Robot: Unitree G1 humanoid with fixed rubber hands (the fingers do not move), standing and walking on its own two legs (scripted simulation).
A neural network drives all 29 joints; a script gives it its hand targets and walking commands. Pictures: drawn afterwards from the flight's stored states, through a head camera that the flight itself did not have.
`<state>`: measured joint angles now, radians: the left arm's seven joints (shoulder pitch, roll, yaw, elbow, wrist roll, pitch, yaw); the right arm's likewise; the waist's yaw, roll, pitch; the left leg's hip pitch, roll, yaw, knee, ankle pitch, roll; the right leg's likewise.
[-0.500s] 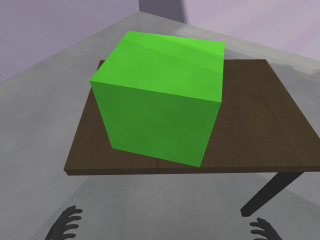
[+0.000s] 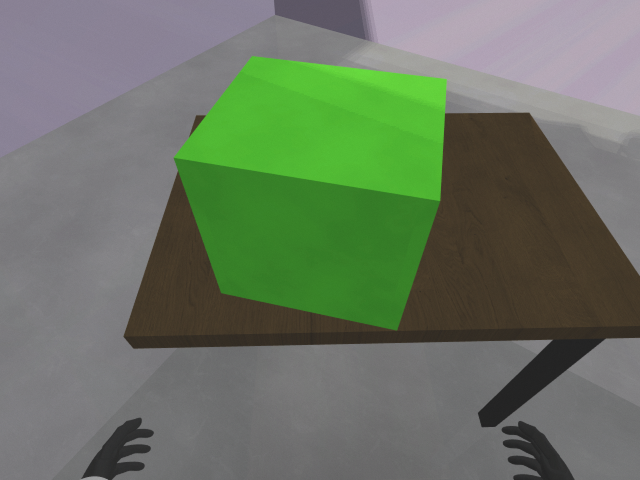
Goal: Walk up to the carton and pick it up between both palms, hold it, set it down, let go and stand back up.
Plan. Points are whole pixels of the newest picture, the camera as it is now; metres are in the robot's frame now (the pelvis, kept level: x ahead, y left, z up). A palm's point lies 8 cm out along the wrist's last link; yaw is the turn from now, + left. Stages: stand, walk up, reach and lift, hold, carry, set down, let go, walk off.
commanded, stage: reach and lift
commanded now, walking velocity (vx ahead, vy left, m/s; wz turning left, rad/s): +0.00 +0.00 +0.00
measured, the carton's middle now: (325, 194) +0.50 +0.01 +0.07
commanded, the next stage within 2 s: none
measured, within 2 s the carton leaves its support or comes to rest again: neither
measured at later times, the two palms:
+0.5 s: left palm (78, 465) +0.15 +0.29 -0.03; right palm out of the picture +0.13 -0.22 -0.02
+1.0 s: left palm (30, 430) +0.17 +0.31 +0.04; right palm (522, 443) +0.16 -0.20 +0.03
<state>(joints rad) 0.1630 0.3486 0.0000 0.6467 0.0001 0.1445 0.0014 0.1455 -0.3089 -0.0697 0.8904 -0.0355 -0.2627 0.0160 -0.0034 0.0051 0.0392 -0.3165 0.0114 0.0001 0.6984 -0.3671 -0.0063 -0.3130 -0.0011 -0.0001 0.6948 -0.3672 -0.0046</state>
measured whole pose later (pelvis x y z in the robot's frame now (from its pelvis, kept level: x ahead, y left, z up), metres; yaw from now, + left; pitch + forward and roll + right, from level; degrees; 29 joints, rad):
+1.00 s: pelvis -0.02 +0.01 +0.02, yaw +0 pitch -1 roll -1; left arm 0.21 0.53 0.05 0.22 -0.30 0.01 -0.14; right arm 0.42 -0.06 -0.05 -0.04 0.11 0.06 -0.22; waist 0.07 0.00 0.04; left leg -0.25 0.01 0.00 0.51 -0.24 0.00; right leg -0.23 0.00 0.00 0.48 -0.22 0.01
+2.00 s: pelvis -0.01 +0.01 +0.02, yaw +0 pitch +0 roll -1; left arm -0.12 0.58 0.05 0.09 -0.41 0.30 -0.16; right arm 0.11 -0.13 -0.02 -0.27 0.22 0.40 -0.27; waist 0.01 0.00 0.03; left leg -0.25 0.01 0.00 0.50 -0.25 0.00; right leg -0.23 0.00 0.00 0.46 -0.23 0.01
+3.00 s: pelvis +0.00 +0.01 +0.02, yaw +0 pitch +1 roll -1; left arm -0.83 0.63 0.07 0.68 -0.41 0.43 -0.18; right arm -0.61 -0.22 -0.02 0.33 0.28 0.46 -0.26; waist -0.13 -0.02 -0.01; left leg -0.25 0.01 0.00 0.47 -0.23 0.00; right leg -0.23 0.00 0.00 0.43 -0.21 0.01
